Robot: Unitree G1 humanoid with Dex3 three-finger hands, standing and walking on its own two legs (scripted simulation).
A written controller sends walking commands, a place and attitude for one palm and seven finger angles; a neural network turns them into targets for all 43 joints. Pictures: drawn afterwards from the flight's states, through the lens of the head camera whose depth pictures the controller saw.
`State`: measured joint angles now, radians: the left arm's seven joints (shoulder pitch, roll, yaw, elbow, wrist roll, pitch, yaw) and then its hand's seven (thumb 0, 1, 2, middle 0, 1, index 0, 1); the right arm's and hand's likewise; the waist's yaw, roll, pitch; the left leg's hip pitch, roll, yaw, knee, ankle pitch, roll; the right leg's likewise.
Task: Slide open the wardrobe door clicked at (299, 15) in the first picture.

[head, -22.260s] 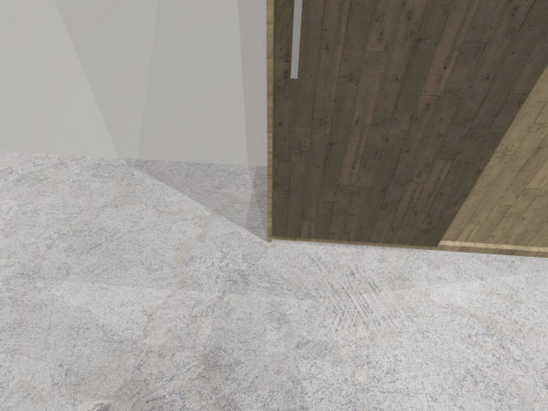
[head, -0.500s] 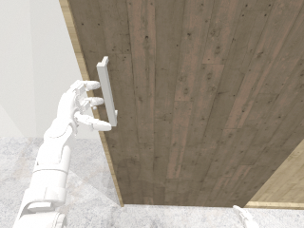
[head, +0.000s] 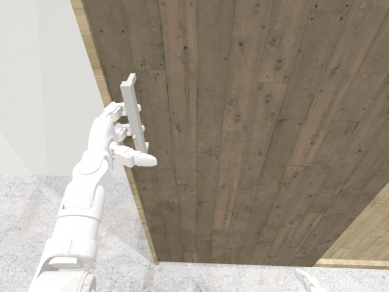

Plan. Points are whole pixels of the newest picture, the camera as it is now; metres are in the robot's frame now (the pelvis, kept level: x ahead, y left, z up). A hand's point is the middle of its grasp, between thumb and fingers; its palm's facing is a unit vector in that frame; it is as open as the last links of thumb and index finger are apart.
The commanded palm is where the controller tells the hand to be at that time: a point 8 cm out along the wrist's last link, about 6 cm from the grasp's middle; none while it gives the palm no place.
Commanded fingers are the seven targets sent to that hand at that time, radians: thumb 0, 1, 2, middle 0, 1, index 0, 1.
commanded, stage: slide the fingers in behind the handle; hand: left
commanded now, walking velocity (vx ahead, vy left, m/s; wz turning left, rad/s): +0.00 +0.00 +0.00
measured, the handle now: (138, 122) +0.43 +0.15 +0.16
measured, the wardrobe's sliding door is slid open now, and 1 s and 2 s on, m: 0.00 0.00 0.00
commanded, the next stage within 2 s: grip the handle and tug to test in 0.84 s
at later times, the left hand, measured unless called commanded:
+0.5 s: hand (144, 138) +0.37 +0.12 +0.16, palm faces +0.04 -1.00 -0.01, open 14.0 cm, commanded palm +0.35 +0.18 +0.16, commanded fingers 0.00 -0.50 0.30 -0.30 -1.20 -0.30 -1.20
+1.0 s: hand (141, 137) +0.37 +0.13 +0.17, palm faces +0.04 -1.00 +0.01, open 13.9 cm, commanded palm +0.35 +0.18 +0.16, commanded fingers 0.00 -0.31 0.38 -0.32 -1.23 -0.32 -1.23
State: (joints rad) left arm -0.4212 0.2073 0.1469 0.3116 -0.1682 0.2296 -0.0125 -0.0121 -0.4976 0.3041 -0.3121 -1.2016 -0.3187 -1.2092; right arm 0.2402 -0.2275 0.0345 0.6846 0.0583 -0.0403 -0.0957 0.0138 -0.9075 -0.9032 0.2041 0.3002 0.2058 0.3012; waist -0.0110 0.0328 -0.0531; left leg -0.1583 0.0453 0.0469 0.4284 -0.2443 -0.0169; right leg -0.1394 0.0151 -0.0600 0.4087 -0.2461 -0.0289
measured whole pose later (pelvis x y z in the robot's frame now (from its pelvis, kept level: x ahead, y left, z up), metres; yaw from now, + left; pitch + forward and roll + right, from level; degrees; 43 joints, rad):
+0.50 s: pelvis -0.01 -0.01 +0.00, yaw +1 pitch -2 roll +0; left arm -0.44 0.18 0.10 0.29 -0.17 0.25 0.01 -0.01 -0.50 0.30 -0.30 -1.19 -0.30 -1.20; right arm 0.19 -0.23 0.04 0.68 0.05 -0.04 -0.10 0.01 -0.91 -0.90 0.20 0.30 0.20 0.30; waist -0.01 0.03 -0.03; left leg -0.16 0.05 0.03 0.43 -0.23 -0.03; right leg -0.14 0.02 -0.07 0.41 -0.24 -0.04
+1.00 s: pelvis -0.01 +0.00 +0.00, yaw +0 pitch -2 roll +0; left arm -0.43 0.19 0.12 0.29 -0.18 0.23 0.01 -0.01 -0.49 0.31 -0.29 -1.19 -0.30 -1.20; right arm 0.21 -0.23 0.03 0.69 0.05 -0.04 -0.10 0.01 -0.91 -0.90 0.20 0.30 0.20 0.30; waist -0.01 0.03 -0.04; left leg -0.15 0.05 0.04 0.42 -0.23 -0.02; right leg -0.13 0.02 -0.06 0.40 -0.23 -0.03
